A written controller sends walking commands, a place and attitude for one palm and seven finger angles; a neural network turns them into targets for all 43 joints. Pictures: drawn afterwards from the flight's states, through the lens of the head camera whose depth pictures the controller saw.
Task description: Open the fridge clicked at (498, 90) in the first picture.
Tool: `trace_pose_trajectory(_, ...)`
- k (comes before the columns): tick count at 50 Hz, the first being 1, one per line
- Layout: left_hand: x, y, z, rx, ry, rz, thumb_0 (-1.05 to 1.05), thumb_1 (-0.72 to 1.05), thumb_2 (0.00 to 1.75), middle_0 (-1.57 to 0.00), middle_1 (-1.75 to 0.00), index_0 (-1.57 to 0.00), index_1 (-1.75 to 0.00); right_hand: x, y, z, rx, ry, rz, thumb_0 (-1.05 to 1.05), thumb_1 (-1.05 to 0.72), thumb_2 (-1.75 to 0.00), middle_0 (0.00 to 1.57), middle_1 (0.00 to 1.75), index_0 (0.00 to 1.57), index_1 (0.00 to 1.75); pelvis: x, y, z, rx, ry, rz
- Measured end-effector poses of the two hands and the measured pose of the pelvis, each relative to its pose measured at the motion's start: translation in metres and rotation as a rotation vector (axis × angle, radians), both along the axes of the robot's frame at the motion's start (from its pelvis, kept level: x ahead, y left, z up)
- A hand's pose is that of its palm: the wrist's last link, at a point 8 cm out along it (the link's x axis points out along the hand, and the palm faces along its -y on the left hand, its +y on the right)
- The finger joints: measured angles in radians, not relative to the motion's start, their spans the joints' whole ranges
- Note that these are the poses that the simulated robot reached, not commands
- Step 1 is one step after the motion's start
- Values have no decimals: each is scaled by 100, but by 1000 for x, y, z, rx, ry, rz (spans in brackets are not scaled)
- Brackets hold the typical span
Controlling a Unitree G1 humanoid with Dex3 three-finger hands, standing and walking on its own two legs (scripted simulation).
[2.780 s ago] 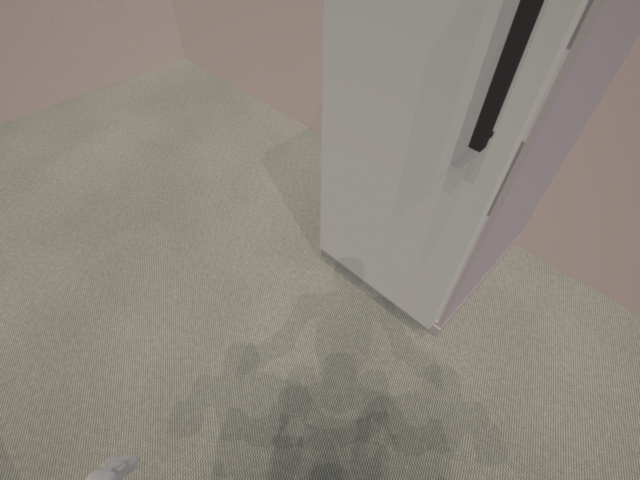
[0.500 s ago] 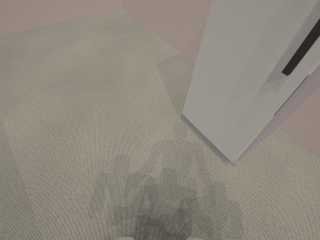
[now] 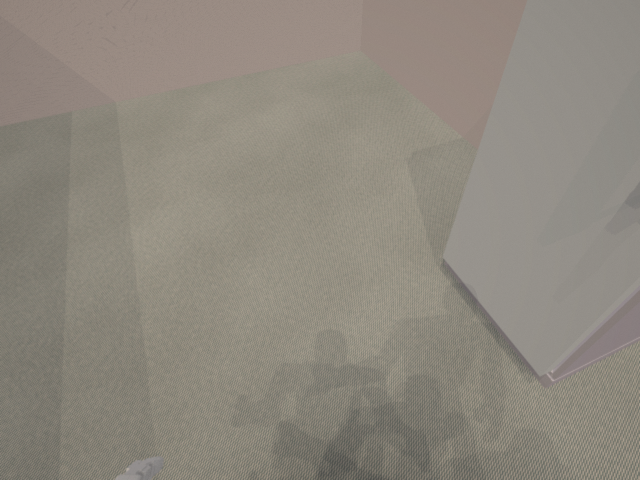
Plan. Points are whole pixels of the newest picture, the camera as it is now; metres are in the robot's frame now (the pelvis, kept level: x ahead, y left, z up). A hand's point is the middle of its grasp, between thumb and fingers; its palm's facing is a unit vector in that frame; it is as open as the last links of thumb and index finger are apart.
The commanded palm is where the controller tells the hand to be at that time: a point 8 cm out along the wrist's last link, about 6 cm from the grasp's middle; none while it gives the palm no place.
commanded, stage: walk to a spot facing it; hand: right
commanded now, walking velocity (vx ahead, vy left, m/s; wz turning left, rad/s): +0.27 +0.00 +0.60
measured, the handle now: out of the picture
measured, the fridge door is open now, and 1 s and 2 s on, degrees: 0 0 0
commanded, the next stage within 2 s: turn to face it in 1.44 s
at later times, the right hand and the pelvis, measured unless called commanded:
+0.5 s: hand (400, 417) +0.25 -0.11 -0.18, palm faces -0.40 +0.91 -0.09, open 7.4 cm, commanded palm none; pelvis +0.10 +0.01 +0.00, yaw +20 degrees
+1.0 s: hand (359, 333) +0.40 -0.06 -0.17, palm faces -0.43 +0.88 -0.20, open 7.3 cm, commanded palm none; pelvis +0.30 +0.11 +0.00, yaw +31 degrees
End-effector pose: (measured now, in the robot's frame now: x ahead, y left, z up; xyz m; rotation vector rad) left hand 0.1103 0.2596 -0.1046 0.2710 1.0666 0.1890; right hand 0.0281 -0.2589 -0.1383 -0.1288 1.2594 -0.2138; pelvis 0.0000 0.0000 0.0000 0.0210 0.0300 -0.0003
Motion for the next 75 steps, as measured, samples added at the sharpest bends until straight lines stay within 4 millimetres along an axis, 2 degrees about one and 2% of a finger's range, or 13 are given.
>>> trace_pose_trajectory(8,-90,-27,13,14,114,161,1,91,90,-20,-30,-21,-30,63,-33,11,24,-68,139,1,-91,-90,20,30,20,30,13,-24,15,37,-34,102)
trace_pose_trajectory(14,-145,-49,6,-19,229,320,1,91,90,-20,-30,-21,-30,108,-23,5,35,-32,240,0,-91,-90,20,30,20,30,35,-26,13,27,-34,200)
trace_pose_trajectory(20,-187,-78,-3,-96,372,474,1,91,90,-20,-30,-21,-30,165,26,-6,82,18,374,1,-91,-90,19,30,19,30,65,-13,7,15,-25,285)
trace_pose_trajectory(28,-207,-99,-12,-226,581,658,1,91,90,-20,-30,-21,-30,293,144,-17,143,-73,592,1,-91,-90,20,30,20,30,121,31,-12,13,-5,384)
trace_pose_trajectory(33,-169,-65,-31,-265,580,719,1,91,90,-21,-30,-21,-30,355,196,-19,133,-197,626,0,-91,-90,20,30,20,30,158,71,-25,5,-31,433)
trace_pose_trajectory(39,-37,28,-34,-171,247,658,1,91,90,-20,-30,-20,-30,367,194,-2,64,-123,615,0,-91,-90,20,30,20,30,199,95,-5,5,-46,481)
trace_pose_trajectory(43,52,73,-24,-132,51,603,1,91,90,-20,-30,-20,-30,375,178,8,11,-67,596,0,-93,-90,20,30,20,30,231,103,2,5,-35,507)
trace_pose_trajectory(48,142,101,-12,-112,-56,530,0,91,90,-20,-30,-20,-30,383,162,5,-3,11,554,0,-92,-90,20,30,20,30,276,110,3,13,-21,529)
trace_pose_trajectory(55,240,111,-10,-62,-92,477,1,91,90,-20,-30,-20,-30,399,145,-22,21,181,497,0,-91,-90,20,30,20,30,352,111,-10,18,-23,576)
trace_pose_trajectory(59,249,102,-3,-52,-99,556,0,91,90,-20,-30,-21,-30,434,150,-21,28,252,566,1,-91,-90,20,30,20,30,383,112,-4,28,-45,646)
trace_pose_trajectory(64,219,89,2,-41,-4,725,-1,94,90,-21,-30,-21,-30,510,180,-13,44,184,650,1,-91,-90,20,30,20,30,412,119,8,37,-44,696)
trace_pose_trajectory(69,183,77,-1,-61,142,825,-2,95,90,-20,-30,-21,-30,581,223,-7,53,86,720,0,-91,-90,20,30,20,30,433,131,10,27,-32,743)
trace_pose_trajectory(75,157,55,-16,-157,245,952,0,93,90,-20,-30,-20,-30,642,293,-1,48,17,854,0,-91,-90,20,30,19,30,449,155,5,10,-28,818)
